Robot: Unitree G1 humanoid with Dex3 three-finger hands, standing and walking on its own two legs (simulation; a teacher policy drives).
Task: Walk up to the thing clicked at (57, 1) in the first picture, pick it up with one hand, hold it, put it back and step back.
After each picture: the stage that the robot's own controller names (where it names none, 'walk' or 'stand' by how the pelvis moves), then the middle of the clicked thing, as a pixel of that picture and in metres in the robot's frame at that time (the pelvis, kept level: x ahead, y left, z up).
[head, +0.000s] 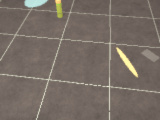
stand; (59, 8) +1.92 +0.34 -0.65
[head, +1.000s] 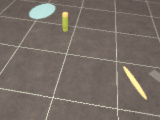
walk; (65, 22) +1.80 +0.19 -0.64
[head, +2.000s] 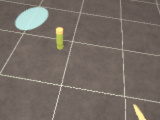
walk; (59, 38) +1.25 +0.17 -0.65
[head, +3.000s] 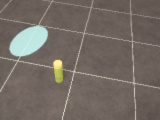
walk; (58, 71) +0.83 +0.18 -0.65
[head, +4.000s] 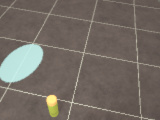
walk; (52, 106) +0.52 +0.19 -0.65
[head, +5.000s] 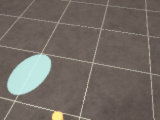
stand; out of the picture +0.42 +0.20 -0.65
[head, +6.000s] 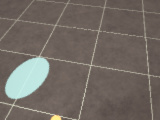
stand; out of the picture +0.40 +0.20 -0.66
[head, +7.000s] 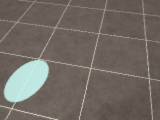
stand; out of the picture +0.38 +0.20 -0.66
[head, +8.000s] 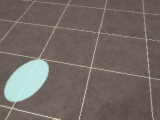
stand; out of the picture +0.38 +0.20 -0.66
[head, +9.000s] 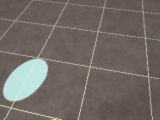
stand; out of the picture +0.38 +0.21 -0.66
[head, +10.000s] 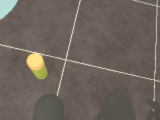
go down; (38, 67) +0.45 +0.20 -0.38
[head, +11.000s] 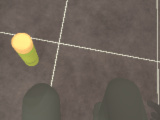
go down; (27, 52) +0.47 +0.21 -0.27
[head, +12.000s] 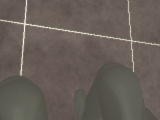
close in; out of the picture +0.47 +0.24 -0.18
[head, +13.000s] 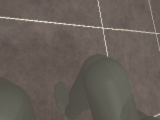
close; out of the picture +0.46 +0.27 -0.17
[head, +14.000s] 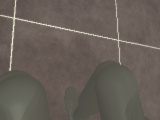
lift; out of the picture +0.40 +0.25 -0.14
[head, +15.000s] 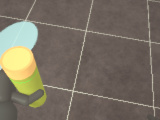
lift; (28, 82) +0.32 +0.18 +0.03
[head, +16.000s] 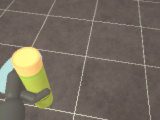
hold; (36, 82) +0.33 +0.16 +0.05
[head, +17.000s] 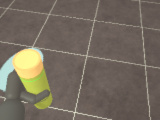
hold; (36, 83) +0.32 +0.17 +0.04
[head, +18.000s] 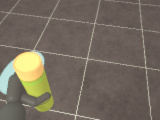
crouch; (37, 86) +0.32 +0.16 +0.04
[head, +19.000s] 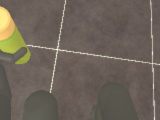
crouch; (10, 41) +0.46 +0.19 -0.04
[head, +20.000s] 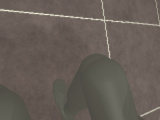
lower; out of the picture +0.47 +0.27 -0.18
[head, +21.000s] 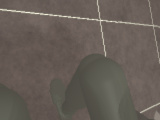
lower; out of the picture +0.48 +0.28 -0.17
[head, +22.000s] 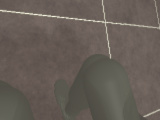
lower; out of the picture +0.46 +0.27 -0.17
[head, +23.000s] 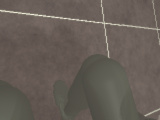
lower; out of the picture +0.47 +0.27 -0.17
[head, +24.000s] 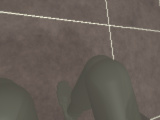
loosen; out of the picture +0.44 +0.26 -0.17
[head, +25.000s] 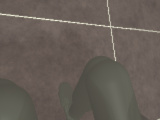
withdraw; out of the picture +0.46 +0.26 -0.17
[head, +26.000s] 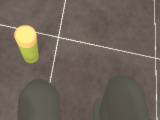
walk; (28, 47) +0.47 +0.21 -0.24
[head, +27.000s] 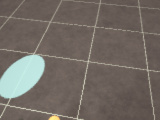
stand; out of the picture +0.39 +0.18 -0.59
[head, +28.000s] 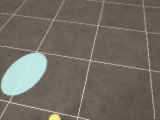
stand; out of the picture +0.39 +0.18 -0.60
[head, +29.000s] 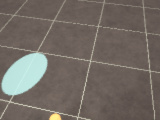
stand; out of the picture +0.40 +0.18 -0.60
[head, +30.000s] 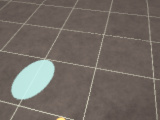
stand; out of the picture +0.41 +0.18 -0.65
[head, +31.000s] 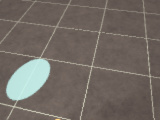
stand; out of the picture +0.39 +0.19 -0.66
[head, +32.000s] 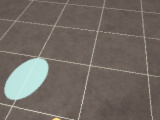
walk; out of the picture +0.39 +0.19 -0.66
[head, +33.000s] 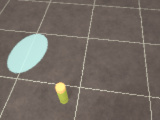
walk; (62, 93) +0.55 +0.20 -0.64
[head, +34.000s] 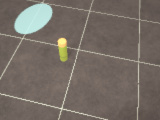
walk; (63, 50) +0.90 +0.17 -0.63
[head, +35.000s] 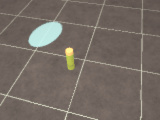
stand; (70, 59) +1.02 +0.18 -0.64
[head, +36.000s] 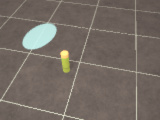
stand; (65, 62) +1.00 +0.18 -0.66
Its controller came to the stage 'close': yes
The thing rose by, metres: 0.68
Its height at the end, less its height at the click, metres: +0.00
